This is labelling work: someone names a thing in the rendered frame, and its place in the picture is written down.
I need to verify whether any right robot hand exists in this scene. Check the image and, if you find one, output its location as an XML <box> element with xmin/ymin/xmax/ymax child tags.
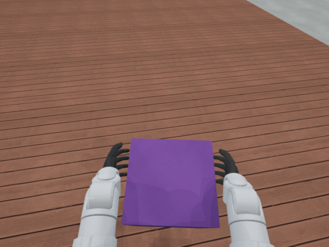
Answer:
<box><xmin>213</xmin><ymin>149</ymin><xmax>239</xmax><ymax>185</ymax></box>

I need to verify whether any left robot hand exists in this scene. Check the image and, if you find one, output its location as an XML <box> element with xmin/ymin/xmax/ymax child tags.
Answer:
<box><xmin>103</xmin><ymin>143</ymin><xmax>130</xmax><ymax>177</ymax></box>

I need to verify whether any right robot forearm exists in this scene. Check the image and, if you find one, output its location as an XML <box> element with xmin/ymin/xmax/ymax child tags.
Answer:
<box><xmin>223</xmin><ymin>173</ymin><xmax>275</xmax><ymax>247</ymax></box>

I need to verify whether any left robot forearm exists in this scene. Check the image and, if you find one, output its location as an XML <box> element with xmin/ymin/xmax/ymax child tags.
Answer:
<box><xmin>72</xmin><ymin>167</ymin><xmax>121</xmax><ymax>247</ymax></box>

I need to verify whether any carton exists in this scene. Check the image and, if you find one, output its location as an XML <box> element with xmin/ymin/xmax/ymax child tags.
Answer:
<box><xmin>121</xmin><ymin>138</ymin><xmax>220</xmax><ymax>228</ymax></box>

